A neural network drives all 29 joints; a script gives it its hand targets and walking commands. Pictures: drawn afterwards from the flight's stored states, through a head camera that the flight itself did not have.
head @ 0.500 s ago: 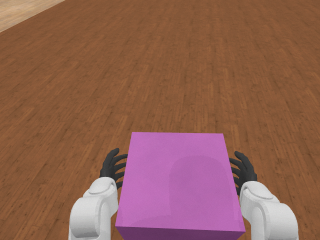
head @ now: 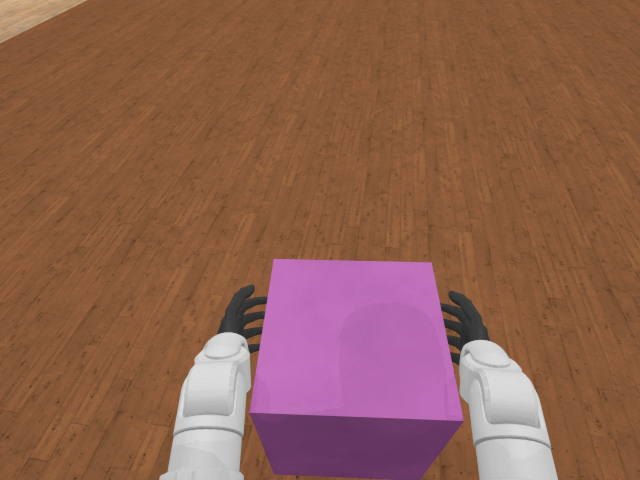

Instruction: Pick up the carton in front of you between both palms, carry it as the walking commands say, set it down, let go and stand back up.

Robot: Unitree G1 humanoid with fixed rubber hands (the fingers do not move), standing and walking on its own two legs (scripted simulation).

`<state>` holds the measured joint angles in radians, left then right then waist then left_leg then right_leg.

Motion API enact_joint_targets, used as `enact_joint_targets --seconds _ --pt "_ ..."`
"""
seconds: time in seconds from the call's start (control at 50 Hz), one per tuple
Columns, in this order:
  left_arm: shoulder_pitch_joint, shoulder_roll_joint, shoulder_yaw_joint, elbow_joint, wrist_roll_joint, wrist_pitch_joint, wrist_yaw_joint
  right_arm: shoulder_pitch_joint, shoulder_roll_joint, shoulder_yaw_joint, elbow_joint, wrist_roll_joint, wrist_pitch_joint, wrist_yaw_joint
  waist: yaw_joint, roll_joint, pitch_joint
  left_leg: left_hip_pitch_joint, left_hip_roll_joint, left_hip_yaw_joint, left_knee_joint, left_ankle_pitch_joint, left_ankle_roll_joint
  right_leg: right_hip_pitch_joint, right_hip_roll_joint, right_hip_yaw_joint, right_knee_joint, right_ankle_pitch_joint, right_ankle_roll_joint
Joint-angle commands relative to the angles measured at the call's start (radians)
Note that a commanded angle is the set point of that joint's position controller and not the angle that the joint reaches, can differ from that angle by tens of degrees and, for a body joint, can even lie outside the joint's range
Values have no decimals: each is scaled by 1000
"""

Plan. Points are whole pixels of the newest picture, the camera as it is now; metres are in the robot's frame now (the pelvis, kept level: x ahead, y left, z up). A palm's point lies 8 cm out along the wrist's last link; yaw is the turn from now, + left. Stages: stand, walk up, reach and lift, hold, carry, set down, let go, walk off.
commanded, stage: carry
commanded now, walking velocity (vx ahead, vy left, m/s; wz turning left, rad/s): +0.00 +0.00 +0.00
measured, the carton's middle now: (348, 373) +0.29 +0.00 -0.04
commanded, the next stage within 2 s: hold in 0.38 s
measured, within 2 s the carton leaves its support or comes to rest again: neither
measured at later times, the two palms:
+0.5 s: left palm (224, 346) +0.28 +0.15 +0.05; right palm (472, 353) +0.27 -0.15 +0.04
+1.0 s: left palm (217, 380) +0.23 +0.15 +0.06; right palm (490, 388) +0.23 -0.15 +0.05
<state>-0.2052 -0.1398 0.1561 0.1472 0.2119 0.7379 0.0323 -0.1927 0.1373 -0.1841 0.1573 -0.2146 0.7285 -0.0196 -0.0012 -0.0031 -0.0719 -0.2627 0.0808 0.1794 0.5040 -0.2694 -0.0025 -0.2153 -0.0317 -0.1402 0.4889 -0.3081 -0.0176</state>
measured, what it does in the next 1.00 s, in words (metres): shifts its weight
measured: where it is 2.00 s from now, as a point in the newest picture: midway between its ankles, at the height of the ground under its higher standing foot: outside the picture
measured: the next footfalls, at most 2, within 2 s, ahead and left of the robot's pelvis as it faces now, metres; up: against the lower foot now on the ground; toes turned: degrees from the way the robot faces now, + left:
none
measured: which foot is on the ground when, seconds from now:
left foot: down 0.00-1.00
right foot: down 0.00-1.00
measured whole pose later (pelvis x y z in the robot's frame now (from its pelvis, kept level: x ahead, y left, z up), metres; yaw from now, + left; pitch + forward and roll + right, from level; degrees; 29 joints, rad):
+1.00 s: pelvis -0.07 +0.00 +0.00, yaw +1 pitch -9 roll +0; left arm -0.32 -0.17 0.26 0.28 0.29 0.72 -0.01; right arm -0.30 0.16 -0.28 0.29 -0.29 0.70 0.02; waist 0.00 0.00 0.03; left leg -0.10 0.01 -0.02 0.40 -0.15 -0.01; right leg -0.07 0.01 0.02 0.42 -0.21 -0.01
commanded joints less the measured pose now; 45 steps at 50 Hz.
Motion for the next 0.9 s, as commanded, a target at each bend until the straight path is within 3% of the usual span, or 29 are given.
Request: enact_joint_targets --seconds 0.0,0.14,0.24,0.36,0.38,0.4,0.44,0.46,0.48,0.52,0.56,0.6,0.64,0.74,0.8,0.88 --pt "-471 -821 -520 1 -192 -112 -204 -497 783 535 -14 204 -111 214 -1 7 -260 110 97 -104 -52 257 27 54 -115 103 -54 268 -8" --pt "-450 -891 -582 -60 -229 -58 -212 -502 853 611 -96 245 -60 223 -4 2 -281 113 96 -102 -37 303 28 57 -119 102 -37 310 -5" --pt "-420 -872 -557 -58 -215 -29 -211 -466 825 582 -91 229 -28 219 -4 9 -279 112 99 -102 -26 359 28 53 -120 98 -25 343 -3" --pt "-446 -876 -558 -63 -218 -33 -214 -478 833 575 -90 224 -33 220 -3 -1 -262 98 95 -103 -32 327 27 46 -121 102 -32 326 -1" --pt "-334 -914 -570 -99 -241 -28 -213 -386 887 598 -134 234 -31 220 -9 -25 -215 314 -158 -272 -76 681 32 113 120 236 -78 647 13" --pt "-361 -879 -563 -144 -236 -41 -205 -412 837 596 -202 241 -47 212 6 -6 -275 373 -124 -295 -66 771 20 120 111 259 -96 694 10" --pt "-324 -838 -528 -126 -204 -48 -194 -360 800 539 -148 198 -49 196 -20 -16 -262 443 -127 -305 -78 772 -2 116 121 250 -129 597 -2" --pt "-327 -845 -488 -81 -173 -50 -194 -376 773 524 -127 178 -52 200 5 23 -206 398 -125 -284 -107 648 -1 108 108 237 -138 527 -7" --pt "-362 -818 -468 -75 -156 -54 -193 -396 785 488 -66 170 -51 207 6 8 -161 390 -125 -292 -117 572 1 87 113 234 -141 453 -6" --pt "-408 -828 -487 -76 -167 -61 -192 -449 791 485 -66 178 -68 211 1 31 -117 374 -144 -278 -118 520 -2 96 115 246 -147 429 0" --pt "-454 -864 -516 -61 -189 -61 -209 -490 813 499 -51 183 -70 221 -2 16 -147 365 -158 -256 -143 361 -2 106 123 233 -163 309 7" --pt "-431 -901 -542 -59 -203 -50 -217 -458 847 529 -42 202 -60 228 -13 17 -191 395 -173 -261 -123 485 -9 118 123 249 -152 446 17" --pt "-435 -902 -533 -56 -206 -45 -219 -457 852 529 -36 196 -54 230 -13 12 -235 418 -168 -265 -126 502 -13 127 124 243 -158 440 15" --pt "-474 -896 -483 14 -174 -43 -234 -529 851 483 14 175 -55 241 2 -5 -116 323 -167 -251 -155 275 1 106 115 234 -185 247 3" --pt "-524 -921 -471 51 -175 -47 -249 -579 881 482 33 175 -57 256 -12 -13 -107 309 -167 -246 -159 163 9 78 109 232 -192 145 2" --pt "-579 -946 -434 109 -164 -51 -270 -652 917 475 79 171 -59 277 9 -39 -87 287 -163 -236 -156 31 15 31 92 226 -208 -7 -8"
